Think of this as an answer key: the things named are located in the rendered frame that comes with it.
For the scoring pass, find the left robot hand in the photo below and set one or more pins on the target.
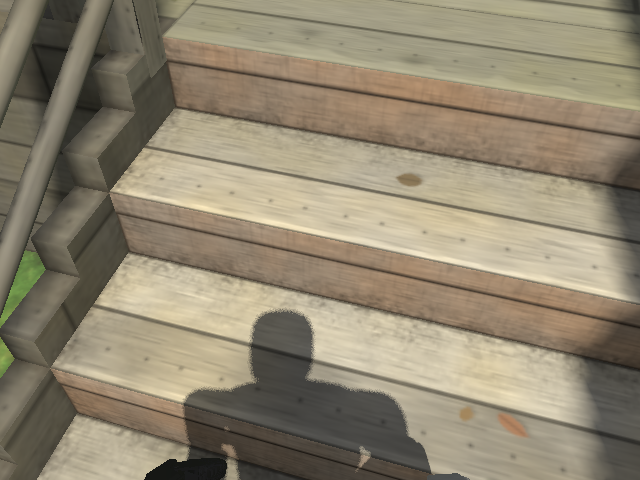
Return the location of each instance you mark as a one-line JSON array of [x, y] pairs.
[[192, 469]]

